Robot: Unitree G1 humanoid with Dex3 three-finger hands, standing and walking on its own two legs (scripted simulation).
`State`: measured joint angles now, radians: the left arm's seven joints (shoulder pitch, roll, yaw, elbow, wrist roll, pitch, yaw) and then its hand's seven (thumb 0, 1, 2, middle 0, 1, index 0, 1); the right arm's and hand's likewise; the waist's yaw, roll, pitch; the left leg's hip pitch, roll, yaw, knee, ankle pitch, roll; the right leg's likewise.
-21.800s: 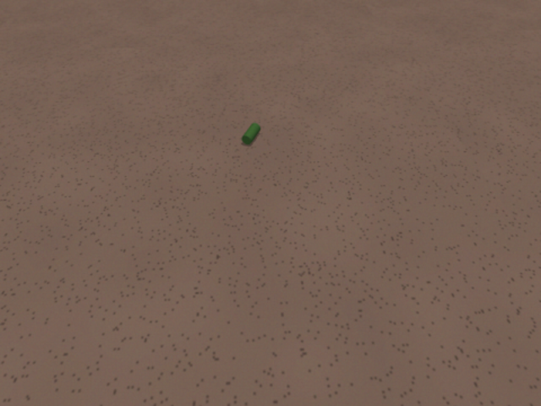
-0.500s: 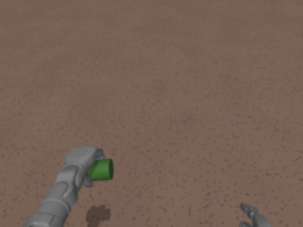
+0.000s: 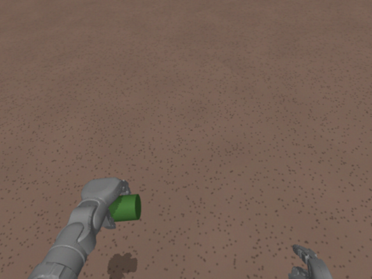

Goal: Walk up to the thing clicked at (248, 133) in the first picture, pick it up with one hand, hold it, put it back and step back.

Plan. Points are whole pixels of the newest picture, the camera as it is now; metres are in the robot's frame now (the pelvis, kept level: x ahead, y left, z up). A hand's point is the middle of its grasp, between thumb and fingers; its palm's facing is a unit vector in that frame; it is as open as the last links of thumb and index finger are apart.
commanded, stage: hold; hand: left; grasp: from above
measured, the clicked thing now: (112, 208) +0.30 +0.22 -0.07
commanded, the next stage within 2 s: crouch in 0.38 s
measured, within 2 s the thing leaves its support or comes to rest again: neither
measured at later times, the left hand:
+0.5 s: hand (105, 208) +0.29 +0.23 -0.04, palm faces -0.45 -0.06 -0.89, open 9.2 cm
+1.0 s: hand (116, 225) +0.30 +0.24 -0.17, palm faces -0.45 +0.04 -0.89, open 9.2 cm
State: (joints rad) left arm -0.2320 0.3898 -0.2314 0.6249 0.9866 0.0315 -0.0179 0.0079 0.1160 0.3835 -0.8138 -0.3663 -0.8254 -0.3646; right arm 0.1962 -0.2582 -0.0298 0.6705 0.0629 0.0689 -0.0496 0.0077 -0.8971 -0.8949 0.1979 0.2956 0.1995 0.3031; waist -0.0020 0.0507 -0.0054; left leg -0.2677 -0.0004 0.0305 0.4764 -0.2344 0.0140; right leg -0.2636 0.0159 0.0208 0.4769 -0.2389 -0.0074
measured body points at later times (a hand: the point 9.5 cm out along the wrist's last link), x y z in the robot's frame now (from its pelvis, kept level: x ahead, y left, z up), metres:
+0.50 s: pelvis +0.00 +0.00 +0.00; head +0.02 -0.02 +0.45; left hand +0.31 +0.23 +0.01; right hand +0.14 -0.25 -0.12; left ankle +0.01 +0.11 -0.74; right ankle +0.01 -0.12 -0.74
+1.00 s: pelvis -0.03 +0.00 -0.07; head +0.06 +0.02 +0.37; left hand +0.32 +0.23 -0.12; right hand +0.08 -0.28 -0.18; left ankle +0.01 +0.11 -0.74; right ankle +0.01 -0.11 -0.74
